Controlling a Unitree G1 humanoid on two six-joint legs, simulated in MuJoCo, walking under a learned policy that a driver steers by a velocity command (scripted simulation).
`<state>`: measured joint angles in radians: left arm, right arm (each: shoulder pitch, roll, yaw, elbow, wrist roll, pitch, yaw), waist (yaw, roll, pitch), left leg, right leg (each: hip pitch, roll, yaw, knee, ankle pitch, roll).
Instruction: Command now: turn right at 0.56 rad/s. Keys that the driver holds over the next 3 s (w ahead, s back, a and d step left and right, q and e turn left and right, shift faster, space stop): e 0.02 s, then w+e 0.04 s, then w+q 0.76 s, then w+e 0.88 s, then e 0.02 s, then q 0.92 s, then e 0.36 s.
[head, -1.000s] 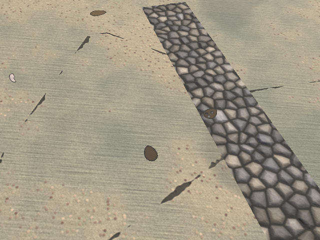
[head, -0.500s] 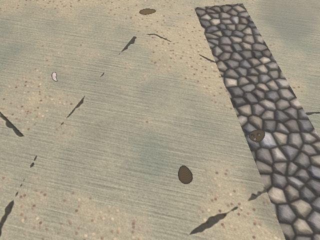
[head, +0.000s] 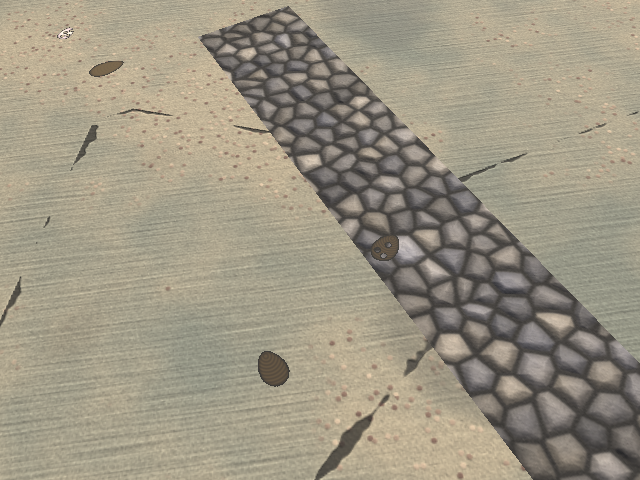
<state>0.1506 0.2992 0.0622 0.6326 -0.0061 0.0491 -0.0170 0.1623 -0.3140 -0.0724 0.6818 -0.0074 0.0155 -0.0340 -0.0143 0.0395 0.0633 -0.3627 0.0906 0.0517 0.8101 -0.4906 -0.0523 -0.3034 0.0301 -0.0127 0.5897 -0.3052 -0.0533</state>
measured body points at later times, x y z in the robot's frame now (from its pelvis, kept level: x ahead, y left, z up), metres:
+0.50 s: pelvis +0.12 +0.04 +0.01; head +0.13 +0.05 +0.46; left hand +0.16 +0.33 -0.11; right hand +0.31 -0.22 -0.07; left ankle +0.20 +0.16 -0.72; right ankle +0.00 -0.10 -0.73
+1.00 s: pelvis +0.38 +0.10 +0.00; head +0.41 +0.13 +0.45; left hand +0.55 +0.38 -0.07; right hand +0.47 -0.18 -0.10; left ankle +0.20 +0.16 -0.73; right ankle +0.57 +0.04 -0.71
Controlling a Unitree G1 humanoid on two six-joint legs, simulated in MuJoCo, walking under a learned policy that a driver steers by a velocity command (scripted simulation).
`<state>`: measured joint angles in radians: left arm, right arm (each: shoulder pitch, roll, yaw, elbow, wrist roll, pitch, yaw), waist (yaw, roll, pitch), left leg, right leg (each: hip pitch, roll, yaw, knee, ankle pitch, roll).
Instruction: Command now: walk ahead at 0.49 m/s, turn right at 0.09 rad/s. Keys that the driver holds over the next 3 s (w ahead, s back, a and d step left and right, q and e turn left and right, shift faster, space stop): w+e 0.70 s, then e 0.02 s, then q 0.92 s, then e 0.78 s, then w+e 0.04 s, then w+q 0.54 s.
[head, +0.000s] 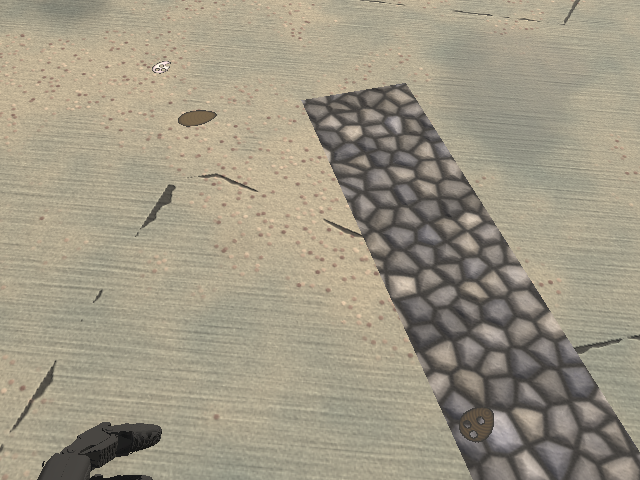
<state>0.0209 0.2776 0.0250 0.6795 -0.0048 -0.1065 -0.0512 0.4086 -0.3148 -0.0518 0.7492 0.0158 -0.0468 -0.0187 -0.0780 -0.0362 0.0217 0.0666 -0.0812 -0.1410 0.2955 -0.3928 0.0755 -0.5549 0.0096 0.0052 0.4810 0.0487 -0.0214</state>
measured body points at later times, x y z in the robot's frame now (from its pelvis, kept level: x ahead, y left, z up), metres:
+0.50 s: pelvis +0.30 -0.01 +0.00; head +0.33 -0.02 +0.45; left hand +0.37 +0.28 -0.11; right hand +0.49 -0.28 -0.06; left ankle +0.46 +0.08 -0.73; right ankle +0.17 -0.10 -0.73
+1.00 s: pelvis +0.51 -0.08 +0.00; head +0.54 -0.11 +0.44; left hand +0.82 +0.03 -0.07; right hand +0.41 -0.35 -0.13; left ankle +0.46 +0.09 -0.71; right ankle +0.57 -0.23 -0.73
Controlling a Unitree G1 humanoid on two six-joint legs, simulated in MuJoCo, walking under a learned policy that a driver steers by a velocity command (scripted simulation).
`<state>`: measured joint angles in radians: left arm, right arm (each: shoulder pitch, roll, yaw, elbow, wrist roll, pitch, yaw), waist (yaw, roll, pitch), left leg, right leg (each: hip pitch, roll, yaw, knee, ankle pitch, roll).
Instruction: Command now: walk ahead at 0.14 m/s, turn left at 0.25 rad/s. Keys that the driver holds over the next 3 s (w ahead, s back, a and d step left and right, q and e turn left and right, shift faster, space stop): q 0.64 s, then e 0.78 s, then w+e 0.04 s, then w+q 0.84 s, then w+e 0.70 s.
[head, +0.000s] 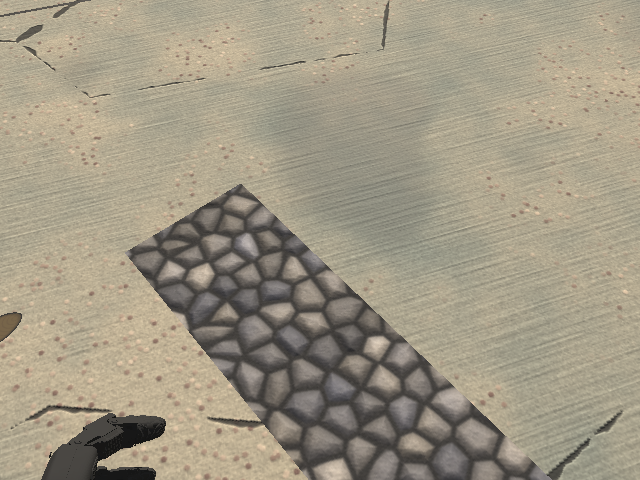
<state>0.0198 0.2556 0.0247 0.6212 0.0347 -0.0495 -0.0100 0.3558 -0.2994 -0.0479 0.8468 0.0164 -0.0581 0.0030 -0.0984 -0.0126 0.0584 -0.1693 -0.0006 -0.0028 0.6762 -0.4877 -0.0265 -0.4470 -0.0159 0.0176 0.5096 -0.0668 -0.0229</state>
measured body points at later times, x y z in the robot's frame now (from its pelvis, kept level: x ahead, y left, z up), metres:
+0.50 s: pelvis +0.03 +0.04 +0.01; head +0.05 +0.08 +0.46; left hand +0.10 +0.36 -0.11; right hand +0.22 -0.21 -0.07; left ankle +0.03 +0.13 -0.73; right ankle +0.08 -0.11 -0.65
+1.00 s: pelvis +0.05 +0.02 +0.01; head +0.08 +0.01 +0.46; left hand +0.08 +0.32 -0.10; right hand +0.28 -0.19 -0.10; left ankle +0.03 +0.13 -0.73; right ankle +0.10 -0.10 -0.73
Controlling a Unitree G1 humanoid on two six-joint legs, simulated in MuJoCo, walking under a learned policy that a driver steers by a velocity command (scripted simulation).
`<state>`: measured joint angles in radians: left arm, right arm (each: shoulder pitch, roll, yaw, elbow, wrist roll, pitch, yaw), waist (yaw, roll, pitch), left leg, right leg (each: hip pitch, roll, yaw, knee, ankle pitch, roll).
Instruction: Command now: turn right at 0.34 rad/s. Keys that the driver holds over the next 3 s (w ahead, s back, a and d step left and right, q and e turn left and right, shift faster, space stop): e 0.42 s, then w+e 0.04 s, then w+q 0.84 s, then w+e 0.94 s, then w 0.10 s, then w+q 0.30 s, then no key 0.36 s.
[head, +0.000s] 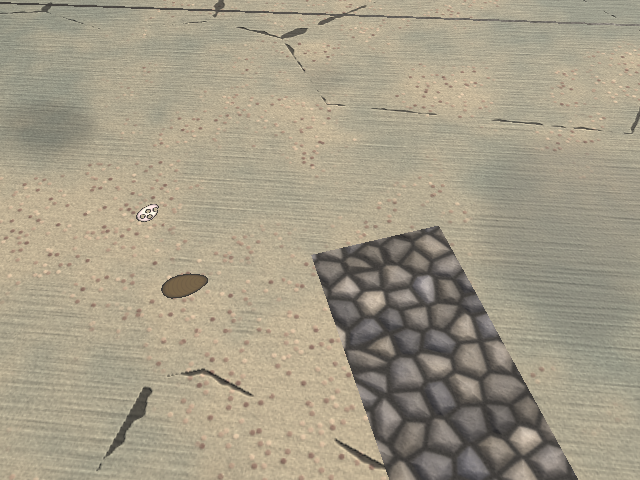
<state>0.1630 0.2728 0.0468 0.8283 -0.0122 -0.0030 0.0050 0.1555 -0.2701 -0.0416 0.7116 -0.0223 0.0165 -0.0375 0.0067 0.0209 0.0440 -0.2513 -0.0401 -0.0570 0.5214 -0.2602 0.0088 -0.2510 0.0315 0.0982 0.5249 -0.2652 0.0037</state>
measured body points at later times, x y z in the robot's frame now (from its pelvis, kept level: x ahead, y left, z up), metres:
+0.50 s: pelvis -0.01 -0.05 +0.00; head +0.01 -0.08 +0.44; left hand +0.20 +0.19 -0.09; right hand +0.04 -0.36 -0.12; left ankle +0.00 +0.11 -0.68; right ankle -0.04 -0.13 -0.74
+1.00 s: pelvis +0.17 -0.05 -0.01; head +0.20 -0.05 +0.44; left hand +0.22 +0.24 -0.14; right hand +0.33 -0.32 -0.10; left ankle +0.30 +0.04 -0.73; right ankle -0.04 -0.14 -0.73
